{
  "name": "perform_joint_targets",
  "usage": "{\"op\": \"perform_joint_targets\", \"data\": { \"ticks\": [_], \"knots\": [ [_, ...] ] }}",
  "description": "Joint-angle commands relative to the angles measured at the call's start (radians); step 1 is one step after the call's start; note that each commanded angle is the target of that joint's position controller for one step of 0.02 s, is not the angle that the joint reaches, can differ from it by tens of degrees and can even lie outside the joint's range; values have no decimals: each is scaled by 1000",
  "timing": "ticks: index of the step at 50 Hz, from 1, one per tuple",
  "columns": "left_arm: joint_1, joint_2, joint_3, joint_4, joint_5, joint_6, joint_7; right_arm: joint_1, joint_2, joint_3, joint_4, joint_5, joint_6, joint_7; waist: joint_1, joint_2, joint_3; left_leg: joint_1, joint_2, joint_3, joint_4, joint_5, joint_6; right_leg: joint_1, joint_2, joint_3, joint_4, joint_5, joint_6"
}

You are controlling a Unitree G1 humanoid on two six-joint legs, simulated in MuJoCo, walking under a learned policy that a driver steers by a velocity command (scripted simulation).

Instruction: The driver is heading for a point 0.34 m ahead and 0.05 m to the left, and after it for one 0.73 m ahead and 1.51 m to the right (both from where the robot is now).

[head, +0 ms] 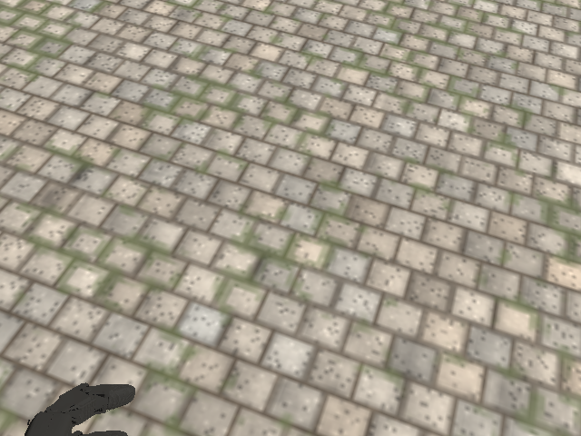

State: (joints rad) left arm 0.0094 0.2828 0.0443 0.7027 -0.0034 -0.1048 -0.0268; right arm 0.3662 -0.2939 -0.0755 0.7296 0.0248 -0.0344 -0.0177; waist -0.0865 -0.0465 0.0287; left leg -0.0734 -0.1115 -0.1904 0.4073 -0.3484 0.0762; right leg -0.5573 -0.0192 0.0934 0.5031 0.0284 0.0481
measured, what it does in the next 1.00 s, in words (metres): walks ahead: right foot, then left foot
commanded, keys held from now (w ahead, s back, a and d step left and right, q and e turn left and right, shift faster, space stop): w+q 0.18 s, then q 0.02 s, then e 0.80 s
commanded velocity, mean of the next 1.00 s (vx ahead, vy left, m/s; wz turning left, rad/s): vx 0.21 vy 0.00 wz -0.09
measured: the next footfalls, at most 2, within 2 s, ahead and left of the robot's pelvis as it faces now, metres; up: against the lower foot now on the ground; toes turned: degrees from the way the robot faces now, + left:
right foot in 0.06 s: +0.21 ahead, -0.14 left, +0.00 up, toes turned +6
left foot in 0.48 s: +0.36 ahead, +0.13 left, +0.00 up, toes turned +5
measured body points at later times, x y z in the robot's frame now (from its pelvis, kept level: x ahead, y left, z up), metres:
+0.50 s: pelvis +0.24 +0.00 -0.01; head +0.27 +0.02 +0.44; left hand +0.22 +0.29 -0.14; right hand +0.49 -0.20 -0.08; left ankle +0.32 +0.13 -0.74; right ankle +0.18 -0.14 -0.73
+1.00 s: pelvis +0.27 -0.03 +0.00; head +0.30 -0.07 +0.45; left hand +0.44 +0.24 -0.09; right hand +0.38 -0.34 -0.12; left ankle +0.30 +0.13 -0.66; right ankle +0.28 -0.12 -0.74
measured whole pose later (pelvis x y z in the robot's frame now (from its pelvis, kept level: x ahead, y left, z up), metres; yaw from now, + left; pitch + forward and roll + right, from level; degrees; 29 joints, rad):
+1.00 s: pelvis +0.27 -0.03 +0.00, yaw -10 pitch +2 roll +3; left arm 0.22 0.30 0.06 0.71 0.01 0.02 0.01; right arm 0.09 -0.31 -0.09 0.77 -0.01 0.03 -0.05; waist 0.02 0.03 0.04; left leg -0.53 0.01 0.00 1.05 -0.45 -0.05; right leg -0.32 0.01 0.02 0.54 -0.25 -0.05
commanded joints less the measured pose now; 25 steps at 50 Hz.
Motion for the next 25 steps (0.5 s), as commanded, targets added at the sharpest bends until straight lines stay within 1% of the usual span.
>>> {"op": "perform_joint_targets", "data": {
  "ticks": [1,2,3,4,5,6,7,8,9,10,11,13,14,15,16,17,18,20,21,22,23,24,25],
  "knots": [
    [-17,135,46,-71,-6,-31,-3,-9,-153,-43,-48,0,0,-9,57,183,-25,-27,254,-237,3,320,109,135,19,-15,-35,-91,-41],
    [74,154,60,-47,-2,-36,3,-26,-133,-36,-55,-1,2,-7,108,181,-68,-43,215,-220,85,379,84,268,21,-34,-79,-76,-69],
    [205,194,74,-32,16,-41,10,-34,-82,-16,-71,-11,-1,-2,170,131,-192,-129,161,-164,301,340,50,509,-88,54,-51,-91,-126],
    [338,272,95,-12,32,-31,16,81,-24,1,-88,6,-7,-3,157,-106,-352,-465,18,-21,650,46,-34,897,-317,426,-75,-264,-271],
    [360,231,87,7,6,-21,6,115,-67,5,-97,14,-12,-4,147,-263,-365,-661,40,-1,830,-255,-51,946,-411,713,-181,-498,-311],
    [311,151,65,-8,-3,-14,10,40,-150,-17,-88,18,-8,-3,165,-139,-222,-722,100,-11,907,-172,-58,825,-379,607,-211,-607,-272],
    [258,124,55,-17,2,-4,15,-40,-166,-22,-102,8,-2,-3,164,-62,-120,-710,135,36,907,-97,-61,689,-339,455,-224,-516,-238],
    [217,106,47,-12,10,2,16,-84,-155,-24,-115,-5,-1,0,144,-26,-49,-683,165,47,862,-41,-62,566,-299,347,-251,-400,-228],
    [195,87,40,-6,15,0,19,-88,-138,-27,-118,-6,3,5,119,-42,-22,-642,195,46,821,-5,-58,494,-267,263,-274,-315,-217],
    [174,80,37,-2,18,-3,20,-81,-117,-26,-117,1,10,8,104,-60,1,-598,206,58,794,10,-63,435,-241,185,-294,-202,-213],
    [179,79,36,10,18,-8,17,-78,-88,-19,-116,0,14,7,97,-57,6,-566,198,71,761,5,-69,397,-226,135,-299,-55,-228],
    [190,109,42,42,17,-17,10,-88,-44,-6,-127,-16,14,1,77,-40,-5,-534,177,87,641,7,-89,377,-223,56,-286,286,-264],
    [182,120,43,53,12,-15,8,-94,-28,3,-128,-25,11,1,69,-38,-25,-509,178,103,563,46,-96,382,-217,21,-279,381,-272],
    [166,129,44,58,4,-9,8,-104,-16,11,-126,-33,7,5,66,-40,-44,-467,182,127,475,111,-99,378,-197,-18,-272,426,-268],
    [160,138,45,62,-5,-1,9,-130,-11,16,-126,-35,0,11,76,-45,-57,-417,171,152,391,185,-100,367,-173,-49,-267,448,-257],
    [179,149,47,73,-13,8,10,-169,-14,17,-128,-33,-5,16,95,-47,-67,-383,153,167,325,250,-104,373,-158,-60,-259,442,-247],
    [206,159,49,86,-17,17,13,-204,-22,16,-133,-30,-10,21,111,-45,-74,-364,138,169,270,290,-106,396,-155,-53,-245,420,-239],
    [243,177,52,107,-23,33,17,-250,-44,10,-147,-28,-16,27,121,-48,-83,-339,117,158,183,306,-98,442,-169,-15,-199,367,-226],
    [242,182,53,110,-28,38,19,-253,-57,5,-149,-29,-19,27,112,-53,-85,-314,112,152,137,311,-87,451,-174,9,-169,327,-215],
    [228,180,51,109,-34,43,22,-228,-71,-3,-139,-32,-23,26,87,-52,-93,-251,106,153,67,357,-71,443,-167,26,-127,269,-194],
    [226,165,46,109,-35,44,23,-191,-95,-13,-123,-39,-25,20,65,-41,-106,-150,108,158,1,440,-48,411,-140,29,-71,220,-165],
    [246,129,35,102,-20,38,23,-151,-155,-30,-122,-51,-26,7,57,7,-155,-7,200,94,4,700,-8,342,-81,7,33,94,-115],
    [303,60,11,84,7,30,21,-101,-220,-42,-137,-77,-12,-11,63,187,-261,248,438,-88,98,1089,106,117,8,-49,269,-343,-49]
  ]
}}
Velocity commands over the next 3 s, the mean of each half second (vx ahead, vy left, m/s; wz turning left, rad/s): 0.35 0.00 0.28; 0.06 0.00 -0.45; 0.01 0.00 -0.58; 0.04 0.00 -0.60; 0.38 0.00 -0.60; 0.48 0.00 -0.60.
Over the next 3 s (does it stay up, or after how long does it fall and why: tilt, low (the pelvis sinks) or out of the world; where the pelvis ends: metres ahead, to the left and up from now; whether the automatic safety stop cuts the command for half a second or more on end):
stays up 0.46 -0.44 0.01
